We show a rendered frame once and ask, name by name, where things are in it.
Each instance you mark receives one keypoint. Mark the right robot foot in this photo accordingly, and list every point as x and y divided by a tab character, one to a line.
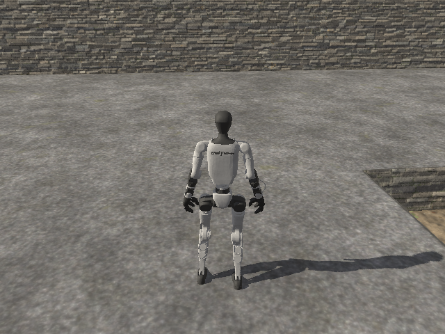
237	283

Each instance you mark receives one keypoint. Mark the robot right upper arm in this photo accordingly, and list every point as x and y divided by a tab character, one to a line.
245	148

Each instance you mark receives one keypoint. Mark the robot left upper arm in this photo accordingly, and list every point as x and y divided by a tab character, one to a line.
197	159

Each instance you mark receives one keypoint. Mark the right robot forearm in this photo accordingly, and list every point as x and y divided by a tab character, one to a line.
256	186

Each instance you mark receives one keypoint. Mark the robot right shin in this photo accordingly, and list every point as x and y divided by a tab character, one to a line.
237	257

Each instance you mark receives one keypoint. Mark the robot left hand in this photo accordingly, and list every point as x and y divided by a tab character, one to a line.
187	201

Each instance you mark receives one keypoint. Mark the robot right hand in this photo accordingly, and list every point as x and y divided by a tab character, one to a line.
260	203

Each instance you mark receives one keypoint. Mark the left robot forearm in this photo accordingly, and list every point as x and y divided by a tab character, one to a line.
190	186

